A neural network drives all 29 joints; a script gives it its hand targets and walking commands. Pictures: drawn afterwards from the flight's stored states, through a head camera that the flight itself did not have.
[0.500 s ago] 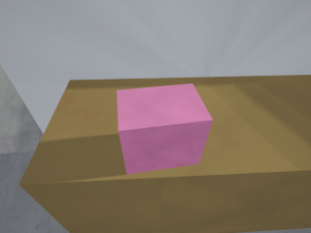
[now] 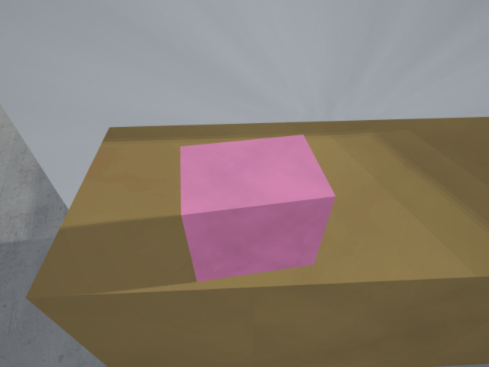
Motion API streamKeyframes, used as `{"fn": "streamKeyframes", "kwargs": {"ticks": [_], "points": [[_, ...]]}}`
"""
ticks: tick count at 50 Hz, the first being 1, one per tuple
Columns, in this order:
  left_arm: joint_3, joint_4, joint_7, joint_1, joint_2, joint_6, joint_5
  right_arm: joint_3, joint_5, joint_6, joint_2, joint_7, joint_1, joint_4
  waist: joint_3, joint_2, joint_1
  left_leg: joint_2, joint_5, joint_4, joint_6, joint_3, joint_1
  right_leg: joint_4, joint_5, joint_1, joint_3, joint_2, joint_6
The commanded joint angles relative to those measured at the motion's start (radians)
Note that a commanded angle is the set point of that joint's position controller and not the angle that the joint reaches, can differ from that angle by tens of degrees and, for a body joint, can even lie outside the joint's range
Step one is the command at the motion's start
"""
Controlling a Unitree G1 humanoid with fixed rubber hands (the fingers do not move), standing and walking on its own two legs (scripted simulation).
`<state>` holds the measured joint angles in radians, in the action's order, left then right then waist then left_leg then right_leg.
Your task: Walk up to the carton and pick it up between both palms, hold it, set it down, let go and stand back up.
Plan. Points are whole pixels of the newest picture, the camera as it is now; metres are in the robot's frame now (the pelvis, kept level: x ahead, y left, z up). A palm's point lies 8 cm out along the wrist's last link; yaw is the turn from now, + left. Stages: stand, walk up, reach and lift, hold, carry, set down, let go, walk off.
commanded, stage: stand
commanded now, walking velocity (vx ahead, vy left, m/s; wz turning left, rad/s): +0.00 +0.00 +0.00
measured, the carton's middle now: (250, 208) +0.43 +0.01 +0.03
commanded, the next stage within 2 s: none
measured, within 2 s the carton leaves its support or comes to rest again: neither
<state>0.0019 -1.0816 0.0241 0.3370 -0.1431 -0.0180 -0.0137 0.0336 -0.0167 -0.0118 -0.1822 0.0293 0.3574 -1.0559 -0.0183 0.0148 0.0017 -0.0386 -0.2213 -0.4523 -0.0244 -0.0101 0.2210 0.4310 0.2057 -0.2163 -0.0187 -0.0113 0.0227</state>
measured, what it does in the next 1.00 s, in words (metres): stands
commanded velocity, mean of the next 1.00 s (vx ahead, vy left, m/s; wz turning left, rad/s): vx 0.00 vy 0.00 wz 0.00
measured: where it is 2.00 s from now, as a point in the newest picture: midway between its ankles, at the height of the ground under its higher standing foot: outside the picture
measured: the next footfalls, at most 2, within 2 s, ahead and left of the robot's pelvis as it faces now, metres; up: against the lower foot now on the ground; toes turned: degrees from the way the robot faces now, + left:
none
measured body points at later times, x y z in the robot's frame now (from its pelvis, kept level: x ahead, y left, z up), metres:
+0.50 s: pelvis +0.00 +0.01 +0.00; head +0.00 +0.01 +0.45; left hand -0.01 +0.24 -0.16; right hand -0.02 -0.22 -0.16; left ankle +0.01 +0.13 -0.74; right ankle +0.02 -0.13 -0.74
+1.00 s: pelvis +0.01 +0.01 +0.00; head +0.00 +0.01 +0.45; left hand -0.01 +0.24 -0.16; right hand +0.00 -0.23 -0.16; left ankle +0.01 +0.13 -0.74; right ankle +0.02 -0.14 -0.74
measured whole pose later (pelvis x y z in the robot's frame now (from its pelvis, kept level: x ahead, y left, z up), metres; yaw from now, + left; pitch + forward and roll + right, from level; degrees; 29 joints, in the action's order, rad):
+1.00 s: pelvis +0.01 +0.01 +0.00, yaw +0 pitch -3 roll +0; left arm 0.00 -1.12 0.04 0.32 -0.16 0.00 -0.01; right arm 0.03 -0.01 -0.01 -0.18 0.03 0.33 -1.08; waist 0.01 0.01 -0.01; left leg -0.02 -0.22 -0.42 -0.01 -0.01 0.16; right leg 0.40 0.21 -0.15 -0.02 -0.03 0.04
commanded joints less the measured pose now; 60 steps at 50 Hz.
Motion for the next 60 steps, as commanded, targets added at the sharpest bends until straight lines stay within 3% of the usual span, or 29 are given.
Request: {"fn": "streamKeyframes", "kwargs": {"ticks": [1,3,6,8,10,11,14,15,19,22,24,26,29,30,31,35,36,37,38,39,40,41,42,46,49,50,51,56,60], "points": [[0.034,0.019,0.013,0.041,-0.149,0.0,-0.009,-0.004,-0.005,-0.006,-0.069,0.01,0.074,0.015,0.104,0.007,-0.015,-0.06,0.038,0.083,0.053,0.048,0.024,-0.105,-0.042,-0.037,-0.096,-0.086,-0.061],[0.014,0.003,0.008,0.058,-0.077,0.004,0.006,0.003,0.005,-0.006,-0.087,0.013,0.077,0.017,0.127,-0.026,-0.011,-0.06,0.036,0.093,0.061,0.062,0.03,-0.077,-0.102,-0.025,-0.066,-0.074,-0.04],[0.025,-0.005,0.009,0.071,-0.118,0.001,0.004,0.006,0.007,-0.005,-0.102,0.008,0.108,0.006,0.11,0.036,-0.013,-0.05,0.058,0.093,0.04,0.048,0.017,-0.089,-0.044,-0.007,-0.075,-0.067,-0.046],[0.032,-0.025,0.008,0.101,-0.108,0.002,0.002,-0.009,0.002,-0.002,-0.051,0.008,0.065,0.01,0.097,-0.005,0.017,-0.063,0.057,0.102,0.043,0.062,0.008,-0.073,-0.039,0.012,-0.059,-0.069,-0.044],[0.025,-0.016,0.013,0.059,-0.134,0.001,-0.003,0.012,0.008,-0.008,-0.106,0.015,0.088,0.003,0.119,-0.053,-0.001,-0.053,0.082,0.092,0.049,0.074,0.023,-0.084,-0.094,0.013,-0.059,-0.07,-0.045],[0.012,-0.019,0.02,0.071,-0.092,0.0,0.001,0.007,0.006,-0.004,-0.088,0.015,0.088,-0.001,0.085,0.011,-0.012,-0.051,0.067,0.1,0.045,0.051,-0.011,-0.079,-0.076,0.019,-0.055,-0.069,-0.035],[0.02,-0.017,0.008,0.067,-0.129,0.003,0.001,0.009,0.011,-0.004,-0.079,0.006,0.086,0.001,0.113,0.032,-0.021,-0.056,0.003,0.096,0.053,0.065,-0.012,-0.083,-0.037,-0.006,-0.047,-0.065,-0.032],[0.003,-0.031,0.008,0.062,-0.067,0.002,0.005,0.002,0.013,-0.006,-0.056,0.012,0.106,-0.025,0.096,-0.04,-0.015,-0.06,0.056,0.089,0.05,0.074,-0.018,-0.081,-0.056,-0.018,-0.046,-0.068,-0.037],[0.017,-0.013,0.012,0.041,-0.108,0.0,0.004,0.011,-0.001,-0.002,-0.074,0.008,0.042,0.009,0.15,-0.037,-0.002,-0.049,0.043,0.098,0.054,0.069,0.038,-0.077,-0.032,-0.029,-0.044,-0.062,-0.033],[0.039,-0.002,0.013,0.076,-0.163,0.002,0.006,0.016,-0.003,0.003,-0.091,0.011,0.031,0.02,0.113,0.036,0.015,-0.046,0.031,0.093,0.061,0.058,0.005,-0.073,-0.05,-0.004,-0.04,-0.057,-0.028],[0.025,-0.023,0.014,0.053,-0.14,0.009,-0.007,0.013,0.009,-0.003,-0.07,0.004,0.075,0.008,0.109,-0.034,-0.018,-0.044,-0.001,0.108,0.047,0.069,0.016,-0.079,0.02,0.001,-0.054,-0.064,-0.043],[0.017,-0.014,0.016,0.052,-0.12,0.009,-0.003,0.021,0.006,-0.007,-0.081,0.004,0.074,-0.011,0.135,0.009,-0.024,-0.043,-0.043,0.117,0.048,0.057,0.004,-0.096,0.035,-0.023,-0.072,-0.072,-0.04],[0.014,-0.018,0.003,0.064,-0.103,0.004,0.007,0.02,-0.006,-0.006,-0.093,0.011,0.06,-0.012,0.094,-0.009,0.01,-0.059,-0.012,0.107,0.06,0.073,0.02,-0.071,-0.013,0.024,-0.049,-0.069,-0.045],[0.007,-0.028,0.014,0.075,-0.082,0.006,-0.006,0.018,0.006,-0.004,-0.072,0.011,0.081,-0.014,0.092,0.002,-0.018,-0.056,-0.018,0.108,0.047,0.067,-0.021,-0.08,0.007,-0.007,-0.05,-0.069,-0.035],[0.012,-0.019,0.015,0.047,-0.088,0.008,0.006,-0.001,0.004,-0.003,-0.035,0.003,0.049,-0.001,0.147,-0.046,0.006,-0.065,-0.009,0.114,0.052,0.082,0.023,-0.079,-0.004,-0.024,-0.041,-0.066,-0.03],[0.017,0.001,0.012,0.009,-0.11,0.009,-0.005,0.004,0.008,-0.007,-0.06,-0.001,0.023,0.003,0.119,0.027,-0.009,-0.048,0.026,0.119,0.046,0.045,-0.022,-0.09,-0.022,-0.027,-0.062,-0.065,-0.046],[0.016,-0.024,0.007,0.051,-0.113,0.004,0.001,0.008,0.007,-0.004,-0.071,0.009,0.035,-0.005,0.071,-0.047,-0.006,-0.063,0.012,0.122,0.06,0.074,-0.046,-0.092,-0.027,0.019,-0.031,-0.053,-0.03],[0.013,-0.016,0.006,0.02,-0.125,0.007,-0.002,0.014,0.007,-0.007,-0.092,0.007,0.033,-0.004,0.075,0.012,-0.016,-0.07,0.015,0.117,0.064,0.076,-0.032,-0.098,-0.049,0.018,-0.051,-0.067,-0.032],[0.017,-0.009,0.001,0.043,-0.129,0.003,0.003,0.022,0.008,-0.01,-0.127,0.01,0.026,0.003,0.084,-0.005,0.007,-0.058,0.036,0.111,0.054,0.078,0.0,-0.088,-0.073,0.045,-0.043,-0.066,-0.03],[0.005,-0.027,0.008,0.064,-0.128,-0.002,0.004,0.025,0.017,-0.014,-0.13,0.007,0.066,-0.007,0.093,-0.018,-0.012,-0.051,0.056,0.119,0.05,0.052,-0.031,-0.088,-0.081,0.038,-0.056,-0.081,-0.032],[0.009,-0.023,0.008,0.071,-0.111,-0.009,0.002,0.021,0.004,-0.012,-0.117,0.011,0.005,0.013,0.105,0.02,0.024,-0.058,0.07,0.122,0.052,0.066,-0.005,-0.075,-0.107,0.049,-0.044,-0.079,-0.022],[0.009,-0.014,0.012,0.045,-0.131,-0.002,0.001,0.027,0.008,-0.008,-0.146,0.013,0.046,0.017,0.133,-0.042,-0.024,-0.053,0.071,0.119,0.047,0.059,-0.024,-0.094,-0.11,0.0,-0.029,-0.072,-0.017],[0.013,-0.02,0.015,0.078,-0.132,0.0,-0.001,0.02,-0.002,-0.001,-0.114,0.009,0.04,-0.002,0.145,0.032,0.008,-0.055,0.049,0.12,0.048,0.043,-0.003,-0.082,-0.066,0.006,-0.039,-0.078,-0.024],[0.006,-0.039,0.019,0.076,-0.108,0.004,0.003,0.018,0.015,0.0,-0.1,0.001,0.058,-0.006,0.13,-0.048,-0.016,-0.04,0.027,0.099,0.043,0.054,-0.023,-0.098,-0.045,0.008,-0.04,-0.069,-0.012],[0.019,-0.016,0.022,0.061,-0.117,0.011,0.009,0.0,0.006,-0.004,-0.066,0.006,0.039,-0.012,0.134,0.038,-0.011,-0.049,0.032,0.109,0.047,0.051,-0.025,-0.125,-0.049,0.001,-0.05,-0.072,-0.023],[0.001,-0.029,0.022,0.065,-0.066,0.01,0.007,0.004,0.007,-0.003,-0.069,0.005,0.029,-0.005,0.14,0.028,0.005,-0.048,0.031,0.119,0.048,0.058,0.005,-0.103,-0.055,0.019,-0.053,-0.078,-0.026],[0.023,-0.004,0.014,0.038,-0.156,0.001,0.004,0.007,0.011,-0.004,-0.085,0.001,0.041,0.018,0.153,-0.039,-0.024,-0.046,0.043,0.11,0.046,0.065,-0.011,-0.108,-0.03,-0.015,-0.047,-0.073,-0.026],[0.034,-0.024,0.012,0.066,-0.16,0.0,-0.001,0.004,0.018,-0.003,-0.109,0.009,0.025,0.014,0.13,-0.009,0.01,-0.054,0.012,0.127,0.043,0.062,-0.005,-0.107,-0.042,0.041,-0.06,-0.082,-0.029],[0.017,0.013,0.008,-0.01,-0.131,0.015,-0.003,0.03,-0.005,0.0,-0.145,0.011,0.02,0.032,0.132,-0.065,-0.029,-0.058,-0.018,0.114,0.05,0.056,-0.022,-0.117,0.027,-0.04,-0.027,-0.066,-0.023]]}}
